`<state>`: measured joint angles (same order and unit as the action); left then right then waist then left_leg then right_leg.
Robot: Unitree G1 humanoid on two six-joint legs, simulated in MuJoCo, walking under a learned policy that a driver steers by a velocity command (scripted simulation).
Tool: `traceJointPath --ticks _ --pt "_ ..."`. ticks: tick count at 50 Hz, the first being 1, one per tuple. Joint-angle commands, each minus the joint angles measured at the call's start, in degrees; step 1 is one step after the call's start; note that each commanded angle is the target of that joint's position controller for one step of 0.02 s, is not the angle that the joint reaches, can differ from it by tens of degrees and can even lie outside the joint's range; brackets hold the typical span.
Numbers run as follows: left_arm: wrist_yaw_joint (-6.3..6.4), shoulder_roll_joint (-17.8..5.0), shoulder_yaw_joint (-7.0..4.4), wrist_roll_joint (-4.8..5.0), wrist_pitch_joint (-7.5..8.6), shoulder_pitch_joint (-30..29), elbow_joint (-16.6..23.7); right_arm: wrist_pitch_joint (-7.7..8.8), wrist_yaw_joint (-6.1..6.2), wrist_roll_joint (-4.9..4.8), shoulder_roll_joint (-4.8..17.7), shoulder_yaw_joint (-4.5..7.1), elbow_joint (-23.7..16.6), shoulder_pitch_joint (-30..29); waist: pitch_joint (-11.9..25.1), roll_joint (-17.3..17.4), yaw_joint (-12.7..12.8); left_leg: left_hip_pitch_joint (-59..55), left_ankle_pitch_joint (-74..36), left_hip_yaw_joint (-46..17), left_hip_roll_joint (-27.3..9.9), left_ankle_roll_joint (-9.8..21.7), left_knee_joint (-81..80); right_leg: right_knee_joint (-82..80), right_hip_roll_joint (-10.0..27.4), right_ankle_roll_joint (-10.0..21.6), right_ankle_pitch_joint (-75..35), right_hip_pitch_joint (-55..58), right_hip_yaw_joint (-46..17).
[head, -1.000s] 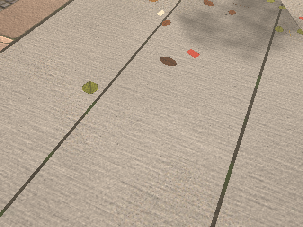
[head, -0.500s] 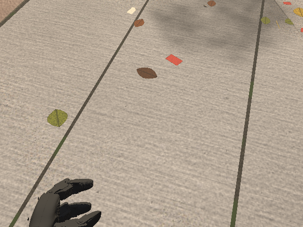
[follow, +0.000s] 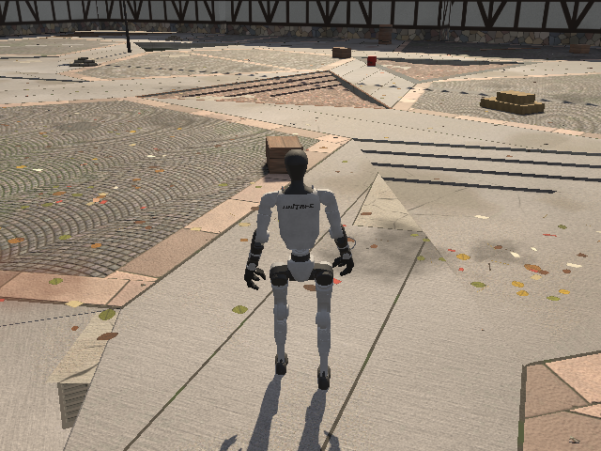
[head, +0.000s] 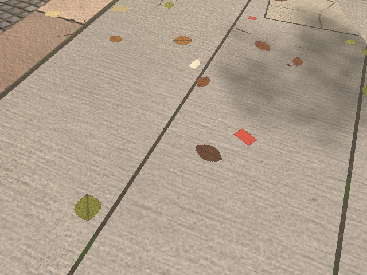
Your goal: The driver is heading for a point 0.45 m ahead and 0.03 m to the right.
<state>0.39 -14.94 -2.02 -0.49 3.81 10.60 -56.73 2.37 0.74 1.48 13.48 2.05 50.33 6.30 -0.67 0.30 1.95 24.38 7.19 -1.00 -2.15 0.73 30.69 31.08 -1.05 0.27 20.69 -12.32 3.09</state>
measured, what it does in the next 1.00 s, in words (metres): shifts its weight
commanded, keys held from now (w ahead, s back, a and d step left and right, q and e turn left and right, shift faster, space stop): shift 1.00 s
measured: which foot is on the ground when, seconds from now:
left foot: down 0.00-1.00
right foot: down 0.00-1.00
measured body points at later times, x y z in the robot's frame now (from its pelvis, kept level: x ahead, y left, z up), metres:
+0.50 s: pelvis +0.06 +0.01 +0.00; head +0.07 +0.01 +0.45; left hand +0.08 +0.27 -0.15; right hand +0.17 -0.24 -0.13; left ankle +0.10 +0.11 -0.73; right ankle +0.00 -0.12 -0.73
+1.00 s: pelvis +0.05 +0.00 +0.01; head +0.06 +0.00 +0.45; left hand +0.04 +0.24 -0.15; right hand +0.13 -0.25 -0.15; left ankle +0.10 +0.11 -0.73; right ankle +0.00 -0.12 -0.73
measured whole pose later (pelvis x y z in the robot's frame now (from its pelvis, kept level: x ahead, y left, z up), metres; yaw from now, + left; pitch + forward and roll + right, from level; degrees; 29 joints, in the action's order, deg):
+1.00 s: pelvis +0.05 +0.00 +0.01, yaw +0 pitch -1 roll +0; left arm 2.5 -10.1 -0.9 -0.4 1.0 17.1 -64.5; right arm -0.9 2.0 -0.1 11.5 2.8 62.4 7.5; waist -2.2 0.4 0.1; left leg 17.2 10.8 0.4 0.5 0.9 29.0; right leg 28.4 0.9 -0.4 20.0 -7.3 1.8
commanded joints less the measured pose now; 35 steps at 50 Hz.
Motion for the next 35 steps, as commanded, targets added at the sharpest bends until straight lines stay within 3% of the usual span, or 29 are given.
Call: traceJointPath --ticks 1,2,4,6,7,11,13,20,35 --pt "1.34 -3.3 -0.10 0.56 -1.69 7.4 0.2 -0.23 -0.09 0.20 6.0 1.24 -1.0 3.2 7.7 11.8 0.3 -16.0 -8.3 -18.2 -13.4 11.5 -11.0 6.4 1.6 -0.5 6.4 -8.8 -2.0" --pt "1.79 -4.0 -0.42 0.60 -2.83 5.0 0.4 -0.47 -0.17 -0.04 6.0 1.14 -1.0 1.8 7.1 9.9 0.3 -13.8 1.3 -18.1 -12.2 10.0 -12.6 5.0 2.2 -0.4 3.6 -7.9 -2.6" --pt "1.98 -3.8 -0.34 -0.33 -4.51 3.9 -0.1 -0.64 0.01 -0.21 6.4 0.97 -1.9 -3.4 5.2 9.2 1.8 -6.3 13.1 -14.6 -9.6 6.5 -14.5 -1.6 3.5 0.3 -3.7 -1.0 -3.6" --pt "1.58 -4.8 -0.42 -0.54 -4.46 3.5 -0.9 -0.69 0.32 -0.51 5.8 0.84 -1.5 -4.3 1.9 6.5 1.3 -4.5 17.2 -8.5 -4.9 2.8 -14.1 -5.0 3.8 0.9 -4.8 -0.3 -3.2" --pt "1.54 -5.5 -0.64 -0.23 -4.03 3.0 -1.5 -0.48 0.35 -0.68 5.8 0.88 -0.8 -2.7 1.4 3.5 0.2 -6.1 13.2 -7.0 -3.6 2.2 -12.6 -5.1 3.8 1.1 -4.6 -1.1 -3.0" --pt "1.38 -4.5 -0.54 0.12 -2.50 2.7 -3.0 0.32 0.45 -1.52 5.8 1.27 1.4 0.7 5.8 -0.4 -1.0 -15.7 -13.8 -4.3 -2.7 4.4 -4.7 -6.0 4.4 0.0 -10.8 -1.6 -3.7" --pt "1.42 -4.3 -0.52 0.37 -2.49 2.8 -3.7 0.00 0.33 -1.49 5.4 1.39 2.0 0.9 6.4 -0.7 -1.2 -17.4 -18.1 -3.6 -2.5 5.2 -3.4 -5.7 4.3 -0.1 -12.2 -1.5 -3.5" --pt "1.90 -3.9 -0.34 0.32 -3.43 4.0 -5.4 -1.48 0.28 -1.52 4.7 1.72 3.5 -0.6 3.3 -0.4 -1.1 -15.6 -13.5 -2.2 -1.2 4.8 -3.3 -6.0 4.1 0.1 -11.3 -1.7 -3.1" --pt "2.22 -2.1 0.16 0.11 -2.97 6.9 -6.7 -2.72 1.06 -1.51 4.4 1.86 7.2 -1.3 -0.3 -0.3 -1.5 -15.1 -4.7 -1.5 -0.1 3.1 -4.6 -8.3 3.8 0.3 -6.3 -3.5 -2.8"
Keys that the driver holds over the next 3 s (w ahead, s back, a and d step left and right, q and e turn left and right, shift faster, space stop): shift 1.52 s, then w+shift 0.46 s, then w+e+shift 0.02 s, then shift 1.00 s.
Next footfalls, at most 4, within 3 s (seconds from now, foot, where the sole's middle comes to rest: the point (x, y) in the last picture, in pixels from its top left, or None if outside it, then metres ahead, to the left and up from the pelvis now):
1.86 left None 0.24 0.18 -0.77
2.28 right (193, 234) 0.66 -0.01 -0.77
2.64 left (131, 241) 0.62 0.22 -0.77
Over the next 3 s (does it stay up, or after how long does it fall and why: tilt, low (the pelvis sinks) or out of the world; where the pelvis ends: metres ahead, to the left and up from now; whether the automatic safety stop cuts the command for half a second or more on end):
stays up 0.59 0.10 0.01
